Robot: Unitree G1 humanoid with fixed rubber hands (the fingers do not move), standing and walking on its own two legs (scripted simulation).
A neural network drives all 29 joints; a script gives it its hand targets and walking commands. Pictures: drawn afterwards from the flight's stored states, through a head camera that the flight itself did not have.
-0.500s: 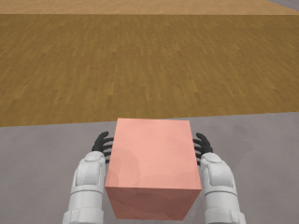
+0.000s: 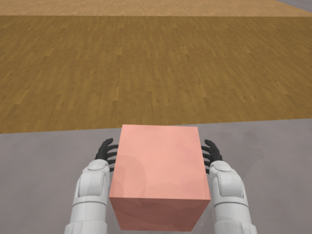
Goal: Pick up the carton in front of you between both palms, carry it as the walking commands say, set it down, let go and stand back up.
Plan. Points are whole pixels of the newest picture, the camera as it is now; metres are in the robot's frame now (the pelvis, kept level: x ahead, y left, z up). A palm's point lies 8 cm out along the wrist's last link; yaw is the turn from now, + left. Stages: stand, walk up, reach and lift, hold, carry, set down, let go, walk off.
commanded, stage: carry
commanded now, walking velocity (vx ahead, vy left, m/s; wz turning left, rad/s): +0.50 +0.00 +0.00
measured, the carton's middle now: (158, 180) +0.29 +0.00 -0.02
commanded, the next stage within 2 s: none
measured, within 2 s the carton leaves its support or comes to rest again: neither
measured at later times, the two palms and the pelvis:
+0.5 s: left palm (106, 128) +0.40 +0.16 +0.07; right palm (203, 126) +0.42 -0.14 +0.07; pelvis +0.17 +0.00 -0.01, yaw +2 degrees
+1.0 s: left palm (123, 79) +0.70 +0.15 +0.07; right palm (194, 81) +0.69 -0.15 +0.07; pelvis +0.48 +0.00 -0.02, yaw +0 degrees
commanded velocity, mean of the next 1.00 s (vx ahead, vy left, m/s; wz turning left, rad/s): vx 0.50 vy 0.00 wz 0.00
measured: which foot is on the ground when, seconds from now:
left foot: down 0.00-0.40, up 0.42-0.56, down 0.58-1.00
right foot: down 0.00-0.60, up 0.62-1.00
